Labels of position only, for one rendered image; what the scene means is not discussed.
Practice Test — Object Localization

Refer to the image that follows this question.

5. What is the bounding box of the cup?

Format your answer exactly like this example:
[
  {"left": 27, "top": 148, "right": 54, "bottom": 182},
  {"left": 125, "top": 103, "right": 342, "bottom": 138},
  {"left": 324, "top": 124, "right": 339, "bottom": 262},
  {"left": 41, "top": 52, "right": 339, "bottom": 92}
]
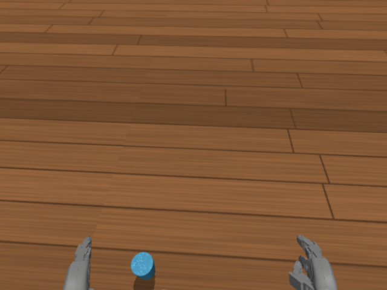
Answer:
[{"left": 131, "top": 252, "right": 155, "bottom": 280}]

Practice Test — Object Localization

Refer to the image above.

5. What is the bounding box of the right robot hand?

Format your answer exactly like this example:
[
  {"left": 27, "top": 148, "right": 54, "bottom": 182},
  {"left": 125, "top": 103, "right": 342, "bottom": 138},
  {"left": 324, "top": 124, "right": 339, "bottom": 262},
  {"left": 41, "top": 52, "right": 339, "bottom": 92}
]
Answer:
[{"left": 289, "top": 235, "right": 337, "bottom": 290}]

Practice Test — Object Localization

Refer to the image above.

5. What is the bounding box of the left robot hand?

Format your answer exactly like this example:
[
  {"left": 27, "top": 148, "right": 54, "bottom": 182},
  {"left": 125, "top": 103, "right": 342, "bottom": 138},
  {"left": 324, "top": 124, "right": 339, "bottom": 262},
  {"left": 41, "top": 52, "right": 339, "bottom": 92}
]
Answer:
[{"left": 63, "top": 236, "right": 94, "bottom": 290}]

